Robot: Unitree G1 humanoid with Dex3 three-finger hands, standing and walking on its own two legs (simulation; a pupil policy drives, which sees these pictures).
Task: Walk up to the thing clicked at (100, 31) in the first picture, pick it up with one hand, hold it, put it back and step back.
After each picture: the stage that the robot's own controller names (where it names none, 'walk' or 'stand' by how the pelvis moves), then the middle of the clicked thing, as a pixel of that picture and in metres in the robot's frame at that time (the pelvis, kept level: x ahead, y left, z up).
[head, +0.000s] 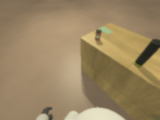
stand; (98, 35) +0.92 -0.04 -0.02
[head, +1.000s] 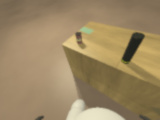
rise first; (78, 38) +0.79 +0.20 -0.01
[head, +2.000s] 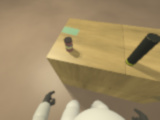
stand; (68, 44) +0.57 +0.22 +0.01
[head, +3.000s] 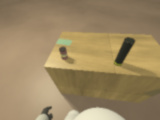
stand; (63, 53) +0.57 +0.28 -0.02
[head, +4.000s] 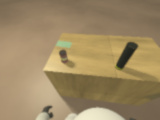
stand; (63, 56) +0.53 +0.27 -0.02
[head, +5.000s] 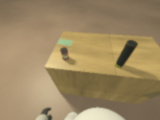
stand; (64, 54) +0.56 +0.27 -0.03
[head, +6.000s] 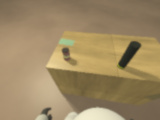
stand; (66, 54) +0.55 +0.25 -0.03
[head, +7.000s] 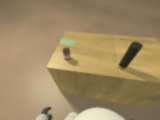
stand; (66, 54) +0.55 +0.25 -0.03
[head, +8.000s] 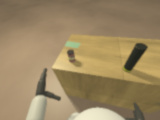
rise first; (71, 56) +0.55 +0.25 -0.02
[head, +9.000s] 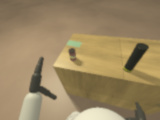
go down; (72, 54) +0.56 +0.24 -0.02
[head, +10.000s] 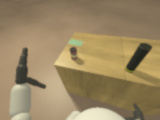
go down; (73, 53) +0.57 +0.24 -0.02
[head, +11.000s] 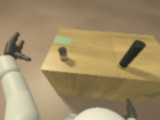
go down; (63, 54) +0.52 +0.23 -0.01
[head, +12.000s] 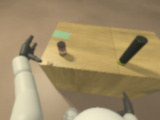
close in; (62, 49) +0.54 +0.23 +0.01
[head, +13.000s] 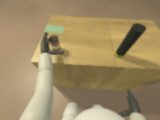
close; (55, 44) +0.56 +0.26 +0.04
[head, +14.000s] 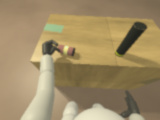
lift; (66, 50) +0.51 +0.16 +0.01
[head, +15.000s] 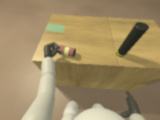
lift; (67, 51) +0.51 +0.16 +0.02
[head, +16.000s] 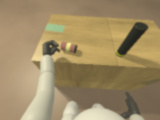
lift; (69, 47) +0.54 +0.15 +0.02
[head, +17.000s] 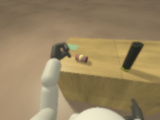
lift; (81, 58) +0.58 +0.13 -0.01
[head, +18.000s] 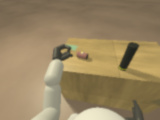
hold; (82, 55) +0.65 +0.12 -0.03
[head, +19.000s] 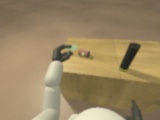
stand; (83, 53) +0.67 +0.11 -0.03
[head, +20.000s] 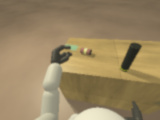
stand; (85, 51) +0.71 +0.10 -0.03
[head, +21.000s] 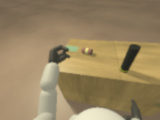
crouch; (87, 51) +0.74 +0.09 -0.04
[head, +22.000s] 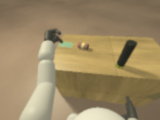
crouch; (83, 46) +0.76 +0.09 -0.04
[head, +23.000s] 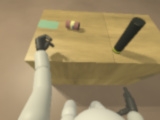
lower; (72, 25) +0.77 +0.10 +0.02
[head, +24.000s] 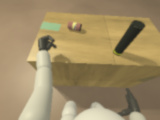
lower; (74, 26) +0.78 +0.10 +0.02
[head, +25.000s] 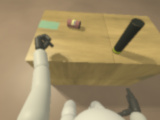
lower; (74, 23) +0.80 +0.10 +0.02
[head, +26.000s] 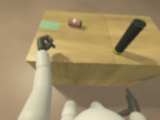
lower; (75, 23) +0.81 +0.09 +0.02
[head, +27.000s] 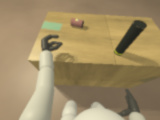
open; (77, 23) +0.83 +0.09 +0.02
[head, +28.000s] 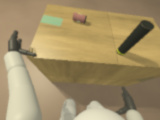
sink last; (79, 18) +0.84 +0.07 +0.02
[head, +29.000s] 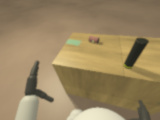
sink last; (93, 39) +0.87 +0.06 +0.00
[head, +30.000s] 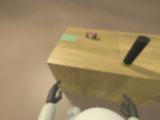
stand; (91, 34) +0.87 +0.06 +0.00
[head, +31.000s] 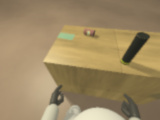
stand; (89, 32) +0.87 +0.07 +0.02
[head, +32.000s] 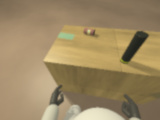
stand; (89, 31) +0.89 +0.07 +0.02
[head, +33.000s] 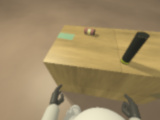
stand; (89, 31) +0.89 +0.07 +0.02
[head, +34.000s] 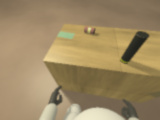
stand; (89, 30) +0.90 +0.06 +0.01
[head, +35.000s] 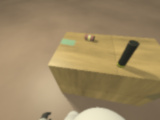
stand; (89, 37) +0.92 +0.06 -0.05
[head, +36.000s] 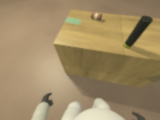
walk; (96, 16) +1.05 -0.01 -0.02
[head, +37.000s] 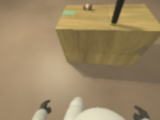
walk; (87, 7) +1.37 +0.14 -0.02
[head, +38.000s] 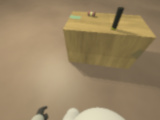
stand; (91, 14) +1.49 +0.07 -0.03
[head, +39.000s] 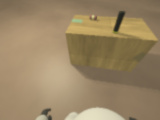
stand; (93, 17) +1.48 +0.05 -0.05
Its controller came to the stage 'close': yes
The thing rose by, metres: 0.01
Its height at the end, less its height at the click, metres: -0.02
